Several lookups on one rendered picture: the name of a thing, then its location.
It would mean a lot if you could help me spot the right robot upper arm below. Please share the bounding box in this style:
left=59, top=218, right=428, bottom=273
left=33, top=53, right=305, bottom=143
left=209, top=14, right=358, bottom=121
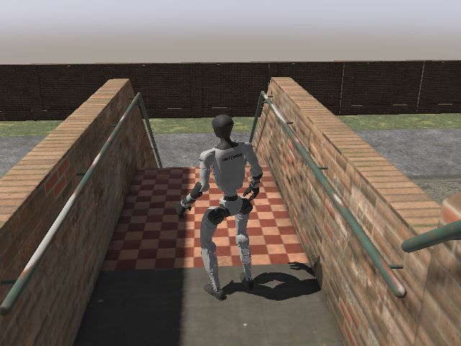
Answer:
left=238, top=142, right=262, bottom=177

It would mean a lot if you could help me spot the right robot hand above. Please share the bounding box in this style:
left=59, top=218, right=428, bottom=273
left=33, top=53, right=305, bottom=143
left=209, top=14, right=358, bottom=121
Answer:
left=243, top=184, right=259, bottom=201

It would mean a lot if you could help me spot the left robot forearm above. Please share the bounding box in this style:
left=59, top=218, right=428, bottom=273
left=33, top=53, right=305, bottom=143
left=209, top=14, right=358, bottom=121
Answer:
left=181, top=182, right=202, bottom=208

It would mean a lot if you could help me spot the left robot hand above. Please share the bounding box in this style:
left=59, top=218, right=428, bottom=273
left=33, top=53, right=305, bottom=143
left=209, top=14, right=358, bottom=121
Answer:
left=175, top=201, right=192, bottom=218

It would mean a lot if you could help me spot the right robot foot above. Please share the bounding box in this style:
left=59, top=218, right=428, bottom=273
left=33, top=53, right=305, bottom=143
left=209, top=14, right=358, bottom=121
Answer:
left=240, top=272, right=255, bottom=290

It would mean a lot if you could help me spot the left robot upper arm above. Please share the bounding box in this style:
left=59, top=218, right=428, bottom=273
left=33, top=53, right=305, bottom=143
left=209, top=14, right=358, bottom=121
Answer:
left=198, top=149, right=215, bottom=192

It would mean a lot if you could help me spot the right robot forearm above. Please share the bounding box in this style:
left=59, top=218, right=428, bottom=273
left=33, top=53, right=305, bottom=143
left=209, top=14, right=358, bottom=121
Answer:
left=251, top=172, right=263, bottom=188

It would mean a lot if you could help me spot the robot right thigh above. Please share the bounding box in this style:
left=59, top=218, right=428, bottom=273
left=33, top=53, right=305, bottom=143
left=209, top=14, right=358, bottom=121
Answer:
left=235, top=197, right=253, bottom=247

